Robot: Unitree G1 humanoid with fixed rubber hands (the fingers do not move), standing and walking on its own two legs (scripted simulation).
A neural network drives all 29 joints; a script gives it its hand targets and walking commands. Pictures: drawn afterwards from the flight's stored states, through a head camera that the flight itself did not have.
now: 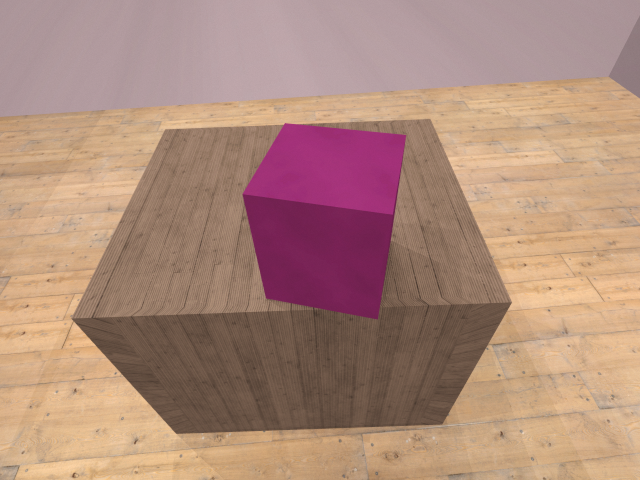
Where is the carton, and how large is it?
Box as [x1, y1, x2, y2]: [243, 123, 405, 318]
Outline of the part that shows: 285,123 243,192 243,198 266,298 377,318 390,241 405,135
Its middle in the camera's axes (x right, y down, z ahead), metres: +0.02 -0.04 +0.68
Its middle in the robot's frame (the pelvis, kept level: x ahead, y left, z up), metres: +0.53 +0.02 +0.01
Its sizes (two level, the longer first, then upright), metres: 0.210 0.200 0.250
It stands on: a pedestal, 0.64 m high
